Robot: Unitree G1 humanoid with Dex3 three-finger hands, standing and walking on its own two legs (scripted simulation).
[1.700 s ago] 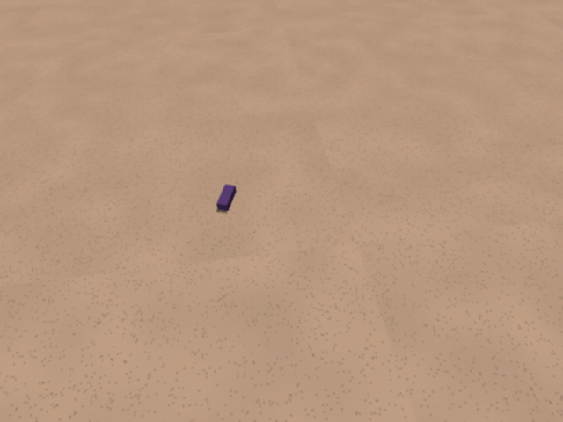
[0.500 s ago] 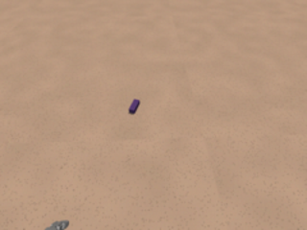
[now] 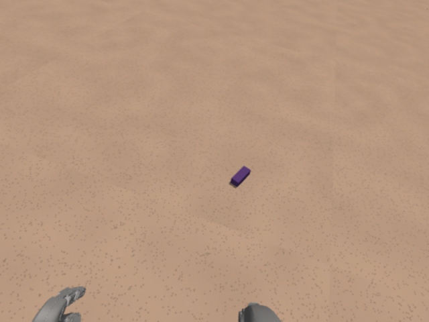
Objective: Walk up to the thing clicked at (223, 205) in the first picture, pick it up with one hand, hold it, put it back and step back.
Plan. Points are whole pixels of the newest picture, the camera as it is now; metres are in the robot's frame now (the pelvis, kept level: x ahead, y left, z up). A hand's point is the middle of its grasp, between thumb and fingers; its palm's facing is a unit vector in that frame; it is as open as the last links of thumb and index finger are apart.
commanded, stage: walk up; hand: left
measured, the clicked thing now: (240, 176) +1.06 -0.20 -0.75
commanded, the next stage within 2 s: none
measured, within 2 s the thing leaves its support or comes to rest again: neither
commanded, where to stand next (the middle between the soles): +1.06 -0.67 m, yaw +52 degrees
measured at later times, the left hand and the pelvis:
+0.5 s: hand (159, 318) +0.16 +0.12 -0.14, palm faces +0.35 -0.85 -0.38, open 7.4 cm; pelvis +0.24 -0.16 -0.01, yaw +20 degrees
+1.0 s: hand (218, 212) +0.43 +0.00 -0.17, palm faces +0.47 -0.78 -0.41, open 7.3 cm; pelvis +0.48 -0.32 -0.05, yaw +34 degrees
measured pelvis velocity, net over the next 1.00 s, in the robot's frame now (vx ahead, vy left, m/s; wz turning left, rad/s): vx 0.48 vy -0.32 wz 0.59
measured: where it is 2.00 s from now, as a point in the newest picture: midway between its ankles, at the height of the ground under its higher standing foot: (296, 207)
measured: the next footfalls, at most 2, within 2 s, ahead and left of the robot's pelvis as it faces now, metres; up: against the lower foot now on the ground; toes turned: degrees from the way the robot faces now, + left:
right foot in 0.20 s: +0.26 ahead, -0.22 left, +0.00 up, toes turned +6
left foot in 0.58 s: +0.38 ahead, -0.04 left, +0.00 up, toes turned +28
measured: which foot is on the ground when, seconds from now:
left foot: down 0.00-0.20, up 0.22-0.56, down 0.58-0.94, up 0.96-1.00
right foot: up 0.00-0.18, down 0.20-0.58, up 0.60-0.92, down 0.94-1.00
